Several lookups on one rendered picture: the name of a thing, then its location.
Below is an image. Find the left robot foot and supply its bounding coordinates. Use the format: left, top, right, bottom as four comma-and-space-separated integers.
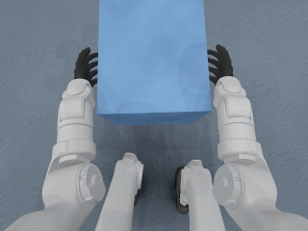
134, 189, 139, 206

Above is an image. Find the right robot hand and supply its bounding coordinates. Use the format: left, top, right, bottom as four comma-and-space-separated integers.
207, 44, 234, 85

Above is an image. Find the left robot forearm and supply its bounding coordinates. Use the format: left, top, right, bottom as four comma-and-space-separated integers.
42, 78, 96, 201

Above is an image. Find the robot right upper arm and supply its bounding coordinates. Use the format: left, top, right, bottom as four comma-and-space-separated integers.
212, 163, 308, 231

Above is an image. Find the carton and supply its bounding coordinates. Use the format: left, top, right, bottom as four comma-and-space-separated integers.
96, 0, 212, 126

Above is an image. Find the robot left upper arm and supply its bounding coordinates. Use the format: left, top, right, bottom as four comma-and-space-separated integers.
4, 163, 106, 231

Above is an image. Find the right robot forearm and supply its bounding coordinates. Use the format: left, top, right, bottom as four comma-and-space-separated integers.
213, 76, 277, 195

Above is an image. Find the robot left shin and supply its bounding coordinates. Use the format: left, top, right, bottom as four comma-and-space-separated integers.
114, 152, 139, 194

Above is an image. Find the left robot hand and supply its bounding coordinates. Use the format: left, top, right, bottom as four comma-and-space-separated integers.
74, 47, 98, 87

